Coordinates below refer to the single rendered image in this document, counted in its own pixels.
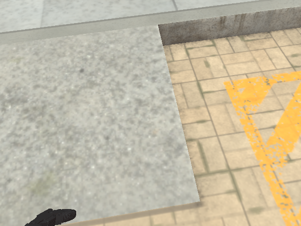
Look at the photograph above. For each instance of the left robot hand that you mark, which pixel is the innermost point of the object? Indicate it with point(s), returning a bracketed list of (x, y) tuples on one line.
[(52, 217)]

